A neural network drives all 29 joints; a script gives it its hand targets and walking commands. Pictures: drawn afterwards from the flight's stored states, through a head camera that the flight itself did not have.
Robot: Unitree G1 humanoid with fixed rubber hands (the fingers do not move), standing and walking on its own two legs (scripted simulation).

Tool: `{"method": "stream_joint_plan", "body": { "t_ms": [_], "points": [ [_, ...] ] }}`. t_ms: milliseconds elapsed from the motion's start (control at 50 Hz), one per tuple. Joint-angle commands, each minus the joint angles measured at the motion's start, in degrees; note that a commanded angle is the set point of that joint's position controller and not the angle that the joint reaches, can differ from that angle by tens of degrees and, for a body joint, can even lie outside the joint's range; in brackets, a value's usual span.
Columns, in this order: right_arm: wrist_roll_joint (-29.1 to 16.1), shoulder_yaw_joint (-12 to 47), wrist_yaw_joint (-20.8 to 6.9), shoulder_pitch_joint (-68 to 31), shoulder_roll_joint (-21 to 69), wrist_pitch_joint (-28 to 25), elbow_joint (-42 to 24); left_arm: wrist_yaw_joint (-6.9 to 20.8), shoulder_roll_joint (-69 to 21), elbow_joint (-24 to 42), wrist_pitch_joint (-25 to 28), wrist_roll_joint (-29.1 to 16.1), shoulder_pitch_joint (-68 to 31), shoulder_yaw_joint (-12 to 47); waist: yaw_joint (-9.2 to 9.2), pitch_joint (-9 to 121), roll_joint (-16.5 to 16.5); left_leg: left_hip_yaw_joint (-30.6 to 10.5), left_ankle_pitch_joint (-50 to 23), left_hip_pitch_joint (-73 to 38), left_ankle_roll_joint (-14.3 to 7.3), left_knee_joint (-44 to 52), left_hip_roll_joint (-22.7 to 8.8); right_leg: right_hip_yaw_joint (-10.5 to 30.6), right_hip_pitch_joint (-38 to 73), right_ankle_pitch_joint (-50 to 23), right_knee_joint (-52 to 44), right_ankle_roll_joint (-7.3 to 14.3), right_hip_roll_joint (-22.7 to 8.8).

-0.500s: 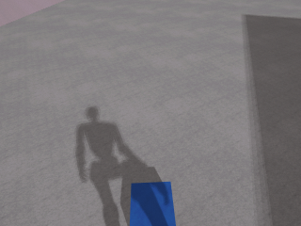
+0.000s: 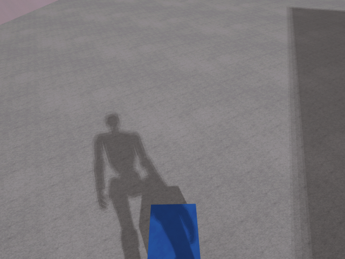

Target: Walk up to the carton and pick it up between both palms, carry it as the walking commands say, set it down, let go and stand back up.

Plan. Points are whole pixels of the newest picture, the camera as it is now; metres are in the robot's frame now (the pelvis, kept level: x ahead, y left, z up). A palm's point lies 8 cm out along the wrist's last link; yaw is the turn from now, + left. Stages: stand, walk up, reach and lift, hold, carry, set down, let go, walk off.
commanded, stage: stand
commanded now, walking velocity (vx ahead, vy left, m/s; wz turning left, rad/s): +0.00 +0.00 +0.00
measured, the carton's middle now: (174, 236) +0.41 +0.02 -0.68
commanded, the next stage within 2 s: reach and lift in 0.30 s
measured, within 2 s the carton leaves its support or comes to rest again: neither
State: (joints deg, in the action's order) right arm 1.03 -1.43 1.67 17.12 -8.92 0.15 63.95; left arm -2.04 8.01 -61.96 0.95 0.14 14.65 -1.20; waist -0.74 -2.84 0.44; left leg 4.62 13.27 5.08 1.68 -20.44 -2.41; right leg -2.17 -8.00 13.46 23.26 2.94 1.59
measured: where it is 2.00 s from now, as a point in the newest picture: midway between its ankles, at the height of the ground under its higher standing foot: outside the picture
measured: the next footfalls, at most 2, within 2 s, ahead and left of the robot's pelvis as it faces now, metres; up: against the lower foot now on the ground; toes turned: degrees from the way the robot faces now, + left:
none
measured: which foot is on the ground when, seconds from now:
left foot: down 0.00-1.00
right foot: down 0.00-1.00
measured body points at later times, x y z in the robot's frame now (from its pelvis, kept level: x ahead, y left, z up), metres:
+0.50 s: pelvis -0.02 +0.01 -0.03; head +0.03 +0.00 +0.42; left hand +0.16 +0.24 -0.14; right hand +0.15 -0.22 -0.15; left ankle -0.02 +0.13 -0.74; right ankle -0.01 -0.08 -0.75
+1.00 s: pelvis -0.06 +0.03 -0.07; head +0.08 +0.02 +0.35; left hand +0.20 +0.23 -0.18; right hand +0.17 -0.20 -0.19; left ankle -0.02 +0.14 -0.74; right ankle -0.01 -0.09 -0.74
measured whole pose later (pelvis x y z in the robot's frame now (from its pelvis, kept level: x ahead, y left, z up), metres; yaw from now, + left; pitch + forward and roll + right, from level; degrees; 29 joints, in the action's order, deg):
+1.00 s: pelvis -0.06 +0.03 -0.07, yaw +0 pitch +19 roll +0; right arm -1.6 -5.5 -3.3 -5.3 -11.5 21.2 27.6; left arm -0.6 7.1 -26.9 -22.2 0.8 -6.9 -4.6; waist -2.1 1.6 1.5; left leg 0.6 23.1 52.3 -1.0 -56.8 1.0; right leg 0.2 -53.3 21.2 56.1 0.1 0.2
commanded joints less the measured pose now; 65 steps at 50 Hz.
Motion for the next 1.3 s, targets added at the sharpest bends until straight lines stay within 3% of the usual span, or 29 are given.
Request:
{"method": "stream_joint_plan", "body": {
  "t_ms": [0, 80, 280, 300, 320, 340, 360, 380, 400, 440, 480, 520, 560, 640, 680, 700, 720, 760, 820, 900, 1000, 1040, 1080, 1120, 1140, 1160, 1200, 1240, 1280],
  "points": [
    [0.19, -0.55, 0.22, 3.57, -4.45, -0.43, -0.19, -0.11, 6.16, 1.17, 0.56, 0.01, 2.72, -1.05, 0.07, -0.8, 0.3, -2.98, -6.72, 1.72, -1.91, 2.37, -4.29, 7.2, -0.62, -12.88, -5.68, -0.63, -8.46],
    [0.32, -0.42, 0.51, 3.45, -3.68, -0.24, 0.4, -0.34, 5.82, 0.22, 0.35, -0.03, 3.18, -0.95, 0.17, 0.38, -2.38, -3.44, -6.83, 1.7, -2.24, 1.63, -4.44, 7.43, -0.88, -12.98, -5.75, -0.15, -8.61],
    [0.38, -0.67, 0.71, 3.69, -3.65, -0.3, 0.94, -0.46, 4.74, -0.2, 0.38, 0.13, 4.19, -0.74, 0.14, -1.43, -0.88, -3.18, -7.89, 1.43, -1.94, 2.24, -4.84, 6.71, -2.69, -13.45, -4.98, -0.26, -7.78],
    [-5.49, -0.16, 0.45, -16.41, -10.73, 1.21, -19.16, 0.56, 11.99, 19.91, -2.28, -3.69, -15.92, 0.24, -0.91, 10.47, -2.63, -2.8, 10.76, 18.07, -5.64, -9.67, 2.56, 5.02, -16.72, 10.64, 1.54, -3.12, -4.33],
    [-6.31, 3.63, 1.64, -34.92, -7.96, 5.27, -37.19, 1.16, 12.15, 35.61, -5.15, -3.22, -35.36, 1.33, -3.53, 10.93, -2.82, -2.45, 10.72, 16.34, -5.58, -14.05, 2.89, 5.18, -19.27, 15.01, 3.24, -2.16, -5.77],
    [-5.87, 5.33, 2.0, -33.8, -8.84, 9.48, -35.61, 1.0, 11.45, 30.78, -9.1, -2.38, -30.9, 0.54, -1.17, 7.08, -2.99, -2.69, 12.43, 20.59, -5.65, -14.2, 1.41, 3.32, -19.21, 18.03, 4.08, -2.05, -5.11],
    [-7.27, 3.76, 2.42, -31.53, -8.17, 12.96, -33.86, 0.12, 9.65, 30.81, -13.35, -2.99, -28.99, 1.75, 0.63, 9.48, -4.39, -2.52, 12.26, 21.7, -5.23, -14.73, -0.13, 2.82, -20.71, 14.06, 5.28, -1.46, -5.77],
    [-8.08, 3.27, 2.32, -27.34, -7.32, 17.37, -32.56, 0.27, 10.26, 30.42, -18.09, -3.47, -27.06, 0.37, 1.93, 8.67, 0.43, -3.24, 11.37, 21.63, -5.07, -13.94, -0.05, 3.25, -22.29, 12.88, 5.9, -0.73, -5.7],
    [-8.64, 3.47, 1.88, -20.92, -5.31, 22.78, -33.73, 0.44, 8.59, 31.49, -23.58, -4.03, -21.87, 1.49, 2.97, 6.74, 1.37, -2.83, 8.3, 19.48, -5.96, -13.72, 0.32, 4.18, -25.42, 11.35, 5.43, 0.41, -5.06],
    [-6.64, 1.96, 1.83, -9.91, -5.64, 32.56, -24.74, 0.3, 5.14, 22.82, -32.72, -3.86, -10.01, 3.34, 1.49, 9.0, 0.99, -3.32, 0.46, 20.42, -6.23, -14.81, 1.04, 5.79, -20.43, -1.3, 7.81, 0.95, -3.58],
    [-6.23, 2.77, 1.66, -0.43, -5.44, 36.63, -23.8, 0.78, 2.69, 21.08, -37.22, -2.47, 0.07, 1.59, 1.11, 15.7, -1.94, -5.5, -12.68, 19.47, -4.48, -16.02, 1.57, 6.36, -15.17, -15.12, 9.47, 0.01, -2.04],
    [-5.63, 2.54, 0.46, 0.78, -5.74, 36.43, -25.96, 1.57, 6.63, 23.73, -37.16, -0.94, 1.27, -0.53, 1.27, 17.37, -0.17, -7.21, -17.0, 21.35, -4.15, -14.59, 2.71, 7.05, -10.3, -23.31, 10.69, 0.07, -1.78],
    [-2.5, -1.45, -0.73, -5.56, -6.17, 32.79, -32.16, 2.25, 5.47, 31.53, -33.17, -0.26, -5.5, -1.59, -0.26, 19.27, -2.54, -7.27, -22.69, 21.05, -4.67, -15.76, 3.21, 7.67, -14.1, -29.69, 12.11, -0.48, -1.32],
    [1.37, -7.06, -3.2, -14.53, -5.94, 22.98, -39.4, 2.81, 2.67, 42.62, -24.0, 1.68, -15.73, -1.64, -0.27, 21.96, 0.68, -7.61, -28.41, 24.73, -4.35, -21.78, 2.51, 6.09, -21.4, -29.52, 18.28, -1.05, -0.39],
    [1.23, -7.67, -4.2, -18.89, -6.75, 18.74, -41.54, 2.78, 3.83, 43.55, -20.79, 2.67, -19.16, -2.83, 0.61, 27.6, 1.86, -8.45, -29.68, 25.4, -3.22, -25.37, 1.92, 4.17, -24.77, -27.23, 22.07, -2.23, -0.46],
    [1.59, -7.84, -4.34, -19.01, -7.05, 17.42, -42.22, 2.57, 4.62, 43.36, -19.75, 2.85, -19.88, -4.36, -0.39, 30.14, -0.12, -8.13, -28.73, 26.87, -2.6, -26.68, 2.56, 3.97, -26.13, -28.53, 23.41, -2.56, -0.62],
    [0.1, -6.52, -4.59, -18.52, -6.06, 16.51, -42.18, 2.63, 2.96, 43.42, -18.78, 1.83, -19.38, -2.84, -1.13, 32.33, 1.43, -8.42, -28.48, 25.24, -2.44, -27.66, 2.39, 2.96, -28.07, -26.81, 24.32, -2.37, -0.25],
    [-0.38, -6.51, -4.78, -16.96, -6.29, 15.65, -42.53, 1.89, 3.65, 42.56, -18.08, 1.81, -16.1, -4.55, -0.83, 37.58, 0.14, -8.62, -31.35, 24.28, -2.11, -30.35, 2.8, 2.41, -29.82, -26.73, 26.28, -2.65, 0.54],
    [-2.85, -4.69, -4.88, -18.4, -6.92, 17.55, -41.58, 1.55, 2.12, 41.05, -19.83, 1.03, -17.09, -2.95, -1.24, 37.17, 2.32, -7.63, -17.14, 27.93, -1.08, -28.69, 2.98, 2.1, -27.42, -17.35, 26.46, -2.77, 0.29],
    [-1.96, -6.49, -4.86, -25.17, -9.8, 20.53, -42.21, 1.08, 3.17, 41.24, -22.64, 0.09, -24.53, -4.08, -2.33, 30.33, -0.91, -5.92, -4.06, 34.95, -1.43, -28.42, 4.09, 2.07, -30.31, -7.85, 26.45, -2.83, 0.06],
    [-4.18, -5.61, -4.59, -37.32, -7.78, 22.76, -40.53, 1.0, 6.7, 38.89, -24.24, 0.82, -37.83, -6.35, -0.21, 22.72, -0.41, -6.07, 11.85, 37.17, -2.15, -27.21, 3.27, 1.7, -36.7, 9.92, 26.06, -3.01, -0.78],
    [-3.71, -6.71, -4.29, -43.4, -9.64, 23.17, -39.9, 1.21, 7.88, 36.81, -24.57, -0.01, -42.59, -7.01, -0.29, 24.7, -2.22, -5.29, 12.38, 38.11, -2.22, -29.08, 3.45, 1.57, -37.26, 11.89, 26.91, -3.05, -0.83],
    [-5.0, -6.46, -3.43, -46.47, -8.48, 23.52, -38.53, 1.37, 8.57, 37.11, -24.05, -0.89, -48.83, -7.01, -0.27, 26.36, 0.07, -5.12, 14.3, 39.32, -2.28, -29.26, 3.31, 2.11, -35.73, 12.35, 27.39, -2.92, -1.16],
    [-4.55, -7.89, -2.79, -52.86, -10.31, 23.26, -39.07, 1.69, 10.61, 35.24, -24.07, -1.18, -53.29, -8.15, -0.88, 29.18, -2.28, -4.53, 14.45, 39.18, -2.6, -30.22, 3.59, 1.6, -35.98, 13.63, 27.83, -3.47, -0.83],
    [-5.64, -6.51, -2.53, -53.81, -8.89, 23.45, -37.4, 1.69, 8.7, 32.1, -24.37, -2.53, -52.42, -7.06, 0.14, 30.45, -1.45, -4.61, 14.03, 38.57, -2.44, -29.88, 3.53, 1.38, -35.68, 13.08, 28.05, -3.33, -0.82],
    [-5.29, -7.57, -2.3, -55.26, -9.36, 23.34, -36.36, 1.61, 9.1, 32.94, -24.15, -2.45, -55.57, -7.34, -0.75, 31.56, -0.08, -4.66, 14.16, 38.18, -2.17, -29.75, 3.65, 1.33, -36.43, 12.77, 28.28, -3.08, -0.67],
    [-5.37, -6.78, -1.17, -60.47, -8.32, 23.01, -35.42, 1.89, 11.84, 30.28, -23.12, -1.73, -60.79, -10.12, 0.72, 32.55, -2.42, -3.66, 13.84, 43.69, -2.55, -32.09, 3.85, 2.58, -34.94, 13.13, 28.53, -3.65, -1.09],
    [-3.89, -8.15, -0.38, -59.78, -8.38, 22.1, -31.06, 2.51, 12.84, 26.66, -21.95, -1.28, -62.06, -10.69, -1.52, 34.45, -2.3, -2.85, 12.4, 43.3, -2.3, -32.7, 4.21, 1.75, -35.97, 10.82, 28.88, -3.87, -0.84],
    [-2.94, -10.33, 0.59, -63.73, -8.29, 20.03, -30.05, 2.89, 13.49, 25.13, -19.7, -1.16, -65.2, -11.48, -1.33, 38.0, -1.52, -3.04, 10.76, 45.76, -2.16, -33.38, 4.39, 1.99, -35.66, 8.3, 30.37, -3.98, -0.35]
  ]
}}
